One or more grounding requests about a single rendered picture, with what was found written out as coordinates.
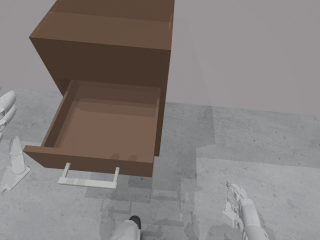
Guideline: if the left robot hand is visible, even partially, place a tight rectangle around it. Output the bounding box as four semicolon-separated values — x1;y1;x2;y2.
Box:
0;90;30;195

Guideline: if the left robot foot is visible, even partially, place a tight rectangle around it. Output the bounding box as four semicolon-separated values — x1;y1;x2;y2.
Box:
129;215;141;229

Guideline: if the left robot shin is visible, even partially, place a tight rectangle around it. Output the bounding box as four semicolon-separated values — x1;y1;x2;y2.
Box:
123;220;138;227

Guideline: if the robot right forearm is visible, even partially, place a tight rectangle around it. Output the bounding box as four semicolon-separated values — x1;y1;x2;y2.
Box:
242;225;269;240

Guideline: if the cabinet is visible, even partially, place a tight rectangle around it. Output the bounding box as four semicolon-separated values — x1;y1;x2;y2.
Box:
29;0;175;157

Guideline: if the right robot hand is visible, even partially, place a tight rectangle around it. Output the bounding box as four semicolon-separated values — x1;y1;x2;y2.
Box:
222;181;261;233

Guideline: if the handle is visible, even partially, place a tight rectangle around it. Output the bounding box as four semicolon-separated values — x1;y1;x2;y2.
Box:
58;162;120;190

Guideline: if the drawer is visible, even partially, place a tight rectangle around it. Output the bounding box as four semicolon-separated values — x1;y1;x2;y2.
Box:
23;80;161;178

